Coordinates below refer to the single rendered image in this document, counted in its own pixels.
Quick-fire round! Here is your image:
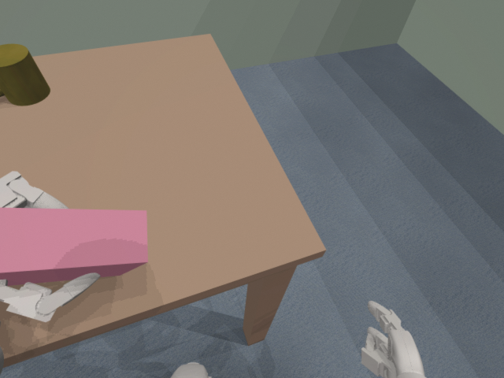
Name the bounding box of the right robot hand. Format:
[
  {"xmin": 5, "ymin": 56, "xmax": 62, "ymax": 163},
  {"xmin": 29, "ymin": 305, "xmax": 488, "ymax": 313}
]
[{"xmin": 361, "ymin": 301, "xmax": 425, "ymax": 378}]

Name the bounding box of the sponge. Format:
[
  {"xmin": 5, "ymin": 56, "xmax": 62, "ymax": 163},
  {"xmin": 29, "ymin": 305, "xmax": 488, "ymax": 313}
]
[{"xmin": 0, "ymin": 208, "xmax": 148, "ymax": 286}]

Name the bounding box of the table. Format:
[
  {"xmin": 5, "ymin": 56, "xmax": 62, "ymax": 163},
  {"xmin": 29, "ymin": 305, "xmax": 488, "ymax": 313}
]
[{"xmin": 0, "ymin": 34, "xmax": 326, "ymax": 368}]

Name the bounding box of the left robot hand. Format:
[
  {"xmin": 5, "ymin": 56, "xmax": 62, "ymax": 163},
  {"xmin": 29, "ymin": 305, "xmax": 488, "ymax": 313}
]
[{"xmin": 0, "ymin": 171, "xmax": 100, "ymax": 322}]

